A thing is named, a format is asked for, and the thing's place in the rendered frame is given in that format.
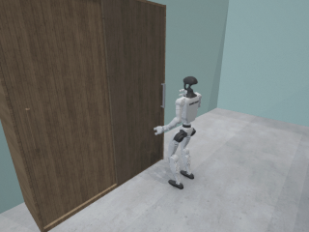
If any wardrobe door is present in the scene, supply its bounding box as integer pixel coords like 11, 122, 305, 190
0, 0, 117, 227
100, 0, 165, 185

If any right robot upper arm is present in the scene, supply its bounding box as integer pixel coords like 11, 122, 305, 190
195, 92, 202, 108

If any robot right hand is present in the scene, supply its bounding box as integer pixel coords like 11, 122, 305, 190
179, 89, 187, 96

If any robot left hand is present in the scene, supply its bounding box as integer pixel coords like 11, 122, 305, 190
154, 126, 163, 135

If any left robot upper arm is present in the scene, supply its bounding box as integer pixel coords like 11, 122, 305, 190
175, 98, 185, 124

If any handle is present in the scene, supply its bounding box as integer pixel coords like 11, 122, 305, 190
25, 108, 40, 149
161, 83, 166, 108

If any robot head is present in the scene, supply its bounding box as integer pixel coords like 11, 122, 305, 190
183, 76, 198, 99

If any left robot forearm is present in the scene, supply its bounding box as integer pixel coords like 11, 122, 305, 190
161, 117, 178, 131

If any robot left thigh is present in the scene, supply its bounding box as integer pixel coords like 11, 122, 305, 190
168, 130, 184, 162

